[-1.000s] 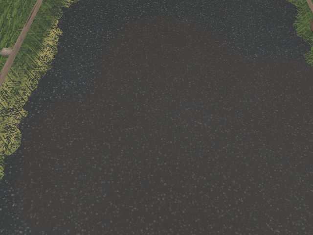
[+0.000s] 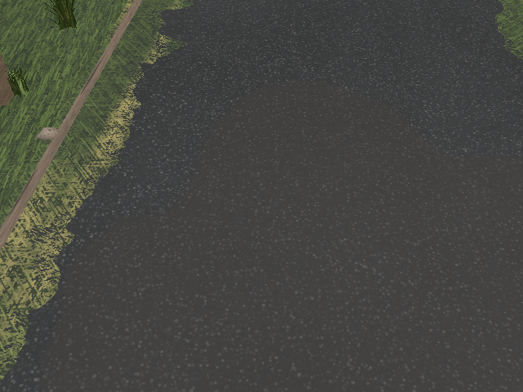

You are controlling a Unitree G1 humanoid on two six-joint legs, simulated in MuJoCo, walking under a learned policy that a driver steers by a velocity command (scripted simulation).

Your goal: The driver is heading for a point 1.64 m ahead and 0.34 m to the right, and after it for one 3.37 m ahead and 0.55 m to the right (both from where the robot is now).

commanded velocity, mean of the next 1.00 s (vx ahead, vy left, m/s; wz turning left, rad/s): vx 0.47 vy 0.00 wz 0.00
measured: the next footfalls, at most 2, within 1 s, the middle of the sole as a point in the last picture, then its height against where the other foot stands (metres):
right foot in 0.34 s outside the picture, level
left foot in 0.88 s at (225, 344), level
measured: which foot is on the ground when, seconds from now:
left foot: down 0.00-0.34, up 0.36-0.86, down 0.88-1.00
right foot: up 0.00-0.32, down 0.34-0.88, up 0.90-1.00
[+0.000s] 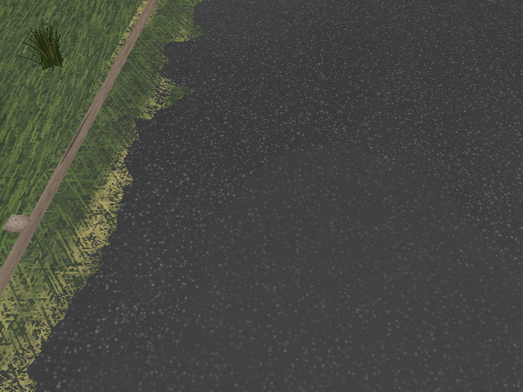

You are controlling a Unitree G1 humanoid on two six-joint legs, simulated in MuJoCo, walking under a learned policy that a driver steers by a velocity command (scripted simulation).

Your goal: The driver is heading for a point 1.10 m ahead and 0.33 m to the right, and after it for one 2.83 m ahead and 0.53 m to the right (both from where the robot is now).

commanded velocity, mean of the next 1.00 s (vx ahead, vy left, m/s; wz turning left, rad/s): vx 0.50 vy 0.00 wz -0.12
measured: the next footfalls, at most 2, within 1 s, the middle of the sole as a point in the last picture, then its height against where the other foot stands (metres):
right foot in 0.42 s outside the picture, level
left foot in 0.94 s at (245, 305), level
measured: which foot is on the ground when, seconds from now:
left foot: down 0.00-0.42, up 0.44-0.92, down 0.94-1.00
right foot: up 0.00-0.40, down 0.42-0.96, up 0.98-1.00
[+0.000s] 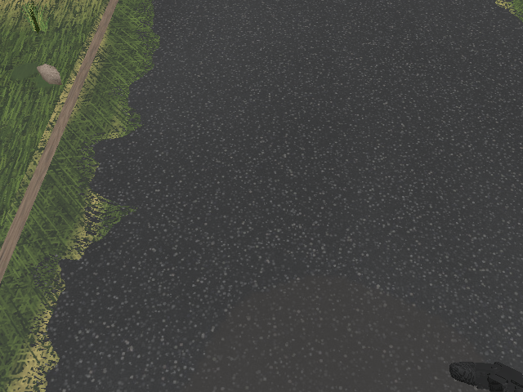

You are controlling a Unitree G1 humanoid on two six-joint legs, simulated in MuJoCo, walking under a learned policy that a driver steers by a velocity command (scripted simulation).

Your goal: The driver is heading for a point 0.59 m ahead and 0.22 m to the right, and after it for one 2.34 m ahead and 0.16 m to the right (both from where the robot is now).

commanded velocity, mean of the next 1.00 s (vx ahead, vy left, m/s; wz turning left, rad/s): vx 0.45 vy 0.00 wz -0.46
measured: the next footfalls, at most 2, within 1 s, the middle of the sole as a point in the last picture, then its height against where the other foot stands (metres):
right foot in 0.46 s outside the picture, level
left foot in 0.94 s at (335, 305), level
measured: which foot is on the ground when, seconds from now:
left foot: down 0.00-0.46, up 0.48-0.92, down 0.94-1.00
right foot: up 0.00-0.44, down 0.46-0.94, up 0.96-1.00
